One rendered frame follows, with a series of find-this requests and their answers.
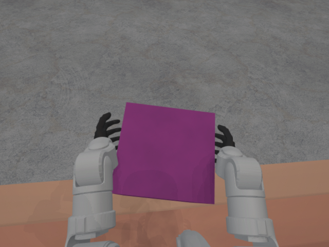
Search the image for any robot left forearm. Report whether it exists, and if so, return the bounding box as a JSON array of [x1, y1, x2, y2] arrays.
[[65, 137, 118, 247]]

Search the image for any left robot hand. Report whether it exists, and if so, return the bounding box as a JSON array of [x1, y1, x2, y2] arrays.
[[94, 112, 121, 150]]

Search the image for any robot right forearm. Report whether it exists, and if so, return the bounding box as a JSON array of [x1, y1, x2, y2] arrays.
[[215, 146, 279, 247]]

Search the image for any right robot hand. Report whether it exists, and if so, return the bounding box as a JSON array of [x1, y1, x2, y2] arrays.
[[215, 125, 235, 163]]

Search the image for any robot right thigh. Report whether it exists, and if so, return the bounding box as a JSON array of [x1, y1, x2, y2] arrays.
[[176, 231, 211, 247]]

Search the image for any carton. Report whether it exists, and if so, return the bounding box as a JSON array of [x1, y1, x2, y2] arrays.
[[112, 102, 215, 204]]

